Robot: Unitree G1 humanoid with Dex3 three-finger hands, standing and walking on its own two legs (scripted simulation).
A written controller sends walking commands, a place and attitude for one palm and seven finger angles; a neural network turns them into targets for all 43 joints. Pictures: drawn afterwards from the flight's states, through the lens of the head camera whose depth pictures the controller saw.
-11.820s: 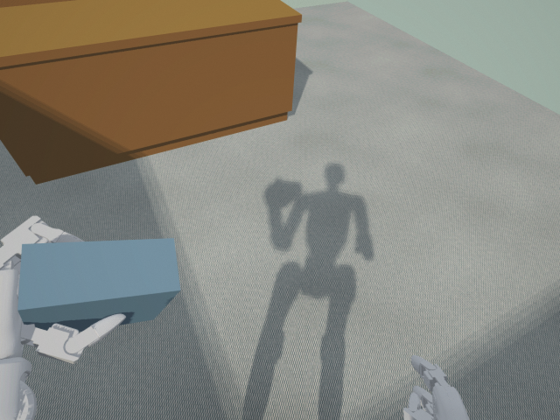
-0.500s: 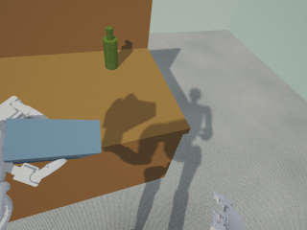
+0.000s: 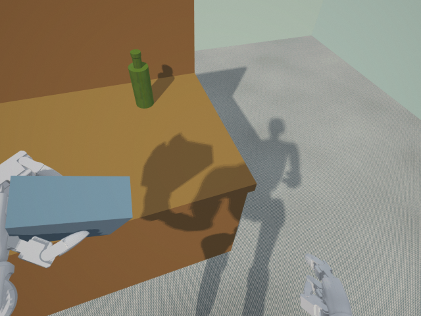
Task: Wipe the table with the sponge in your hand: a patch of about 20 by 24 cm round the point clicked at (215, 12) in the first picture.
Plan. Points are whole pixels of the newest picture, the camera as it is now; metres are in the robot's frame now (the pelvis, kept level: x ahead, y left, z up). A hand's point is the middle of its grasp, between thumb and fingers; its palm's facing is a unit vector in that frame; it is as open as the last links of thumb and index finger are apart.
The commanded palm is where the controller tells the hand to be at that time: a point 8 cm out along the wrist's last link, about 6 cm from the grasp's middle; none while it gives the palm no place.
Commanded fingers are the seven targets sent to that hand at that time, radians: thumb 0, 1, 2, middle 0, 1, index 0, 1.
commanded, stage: look again from close up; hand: left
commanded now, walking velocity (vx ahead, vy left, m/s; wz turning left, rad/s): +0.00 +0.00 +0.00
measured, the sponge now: (88, 210) +0.23 +0.21 +0.13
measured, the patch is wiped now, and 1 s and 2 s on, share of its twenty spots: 0.00 0.00 0.00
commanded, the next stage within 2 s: shuffle to correct the standing spot in 0.18 s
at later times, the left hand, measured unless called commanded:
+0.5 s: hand (56, 211) +0.22 +0.24 +0.15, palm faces +0.37 -0.85 -0.37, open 10.1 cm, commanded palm +0.17 +0.28 +0.17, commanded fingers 0.00 0.10 1.30 -1.20 -1.60 -1.20 -1.60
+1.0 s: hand (58, 194) +0.25 +0.25 +0.15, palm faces +0.36 -0.84 -0.40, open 10.1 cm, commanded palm +0.19 +0.29 +0.17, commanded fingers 0.00 0.10 1.30 -1.20 -1.60 -1.20 -1.60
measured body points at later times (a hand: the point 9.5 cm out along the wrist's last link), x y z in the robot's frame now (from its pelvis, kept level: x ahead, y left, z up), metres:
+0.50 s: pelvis +0.01 +0.00 -0.01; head +0.00 +0.00 +0.44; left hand +0.19 +0.28 +0.17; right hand +0.18 -0.25 -0.08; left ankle +0.05 +0.08 -0.74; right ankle -0.06 -0.10 -0.74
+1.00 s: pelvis +0.03 +0.01 -0.02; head +0.03 +0.01 +0.43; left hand +0.22 +0.30 +0.17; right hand +0.19 -0.22 -0.10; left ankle +0.05 +0.08 -0.74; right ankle -0.04 -0.10 -0.72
